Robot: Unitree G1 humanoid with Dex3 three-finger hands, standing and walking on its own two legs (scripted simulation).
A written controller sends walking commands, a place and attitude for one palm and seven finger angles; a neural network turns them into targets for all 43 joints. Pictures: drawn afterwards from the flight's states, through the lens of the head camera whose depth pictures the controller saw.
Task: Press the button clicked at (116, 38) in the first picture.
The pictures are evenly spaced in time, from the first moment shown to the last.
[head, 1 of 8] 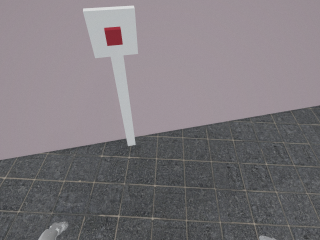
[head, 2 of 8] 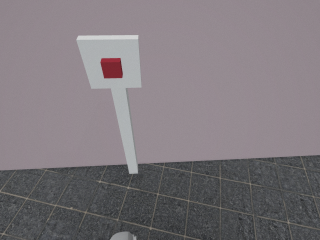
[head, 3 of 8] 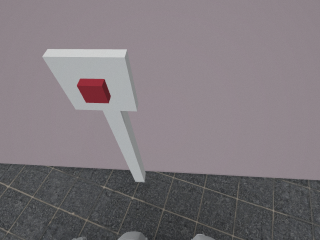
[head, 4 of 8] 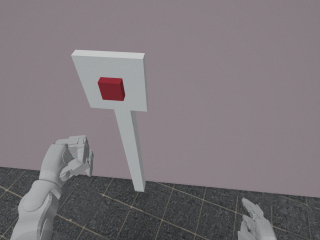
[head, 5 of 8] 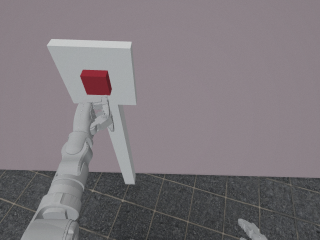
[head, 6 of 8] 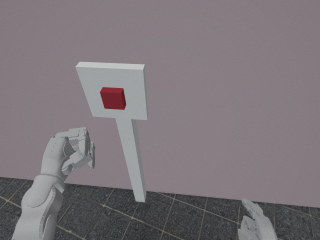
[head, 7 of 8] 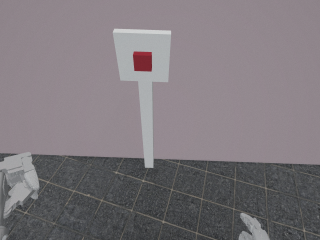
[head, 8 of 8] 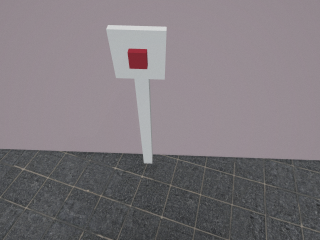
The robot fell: no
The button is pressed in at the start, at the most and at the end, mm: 0 13 0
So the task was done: yes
